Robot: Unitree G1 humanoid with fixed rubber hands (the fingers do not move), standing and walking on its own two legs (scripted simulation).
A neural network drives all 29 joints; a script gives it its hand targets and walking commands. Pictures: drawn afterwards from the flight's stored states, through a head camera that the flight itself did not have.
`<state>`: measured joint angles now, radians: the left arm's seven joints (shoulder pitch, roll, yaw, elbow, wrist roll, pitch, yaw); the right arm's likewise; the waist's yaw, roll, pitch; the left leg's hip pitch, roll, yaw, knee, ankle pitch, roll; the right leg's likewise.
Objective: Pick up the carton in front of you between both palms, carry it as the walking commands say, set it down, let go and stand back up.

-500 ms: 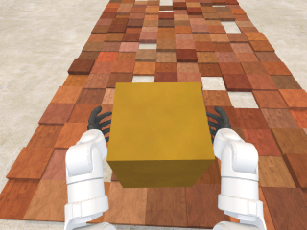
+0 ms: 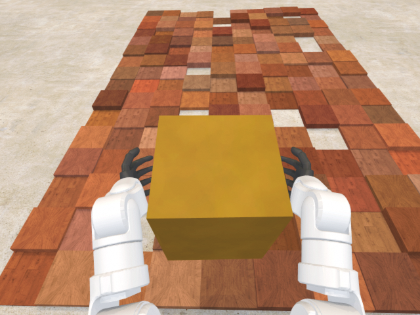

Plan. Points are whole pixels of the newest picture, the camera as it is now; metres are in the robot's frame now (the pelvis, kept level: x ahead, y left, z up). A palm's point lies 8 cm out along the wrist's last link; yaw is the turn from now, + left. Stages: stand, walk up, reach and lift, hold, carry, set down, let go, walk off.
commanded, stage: carry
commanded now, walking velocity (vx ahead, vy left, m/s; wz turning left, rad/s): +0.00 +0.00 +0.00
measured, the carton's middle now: (215, 193) +0.34 +0.00 +0.05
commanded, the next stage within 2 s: none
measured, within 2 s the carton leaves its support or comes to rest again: neither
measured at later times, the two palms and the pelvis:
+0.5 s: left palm (132, 196) +0.30 +0.15 +0.11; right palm (306, 192) +0.30 -0.16 +0.10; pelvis -0.02 +0.00 +0.00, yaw +0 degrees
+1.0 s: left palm (134, 200) +0.29 +0.14 +0.11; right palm (312, 197) +0.29 -0.16 +0.10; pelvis -0.03 -0.01 +0.00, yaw +0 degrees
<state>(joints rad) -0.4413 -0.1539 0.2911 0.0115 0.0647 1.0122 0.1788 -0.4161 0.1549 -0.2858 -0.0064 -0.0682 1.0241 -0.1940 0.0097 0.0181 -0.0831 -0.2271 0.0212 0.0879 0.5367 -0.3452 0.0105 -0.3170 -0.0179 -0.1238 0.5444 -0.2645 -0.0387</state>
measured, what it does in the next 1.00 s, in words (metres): stands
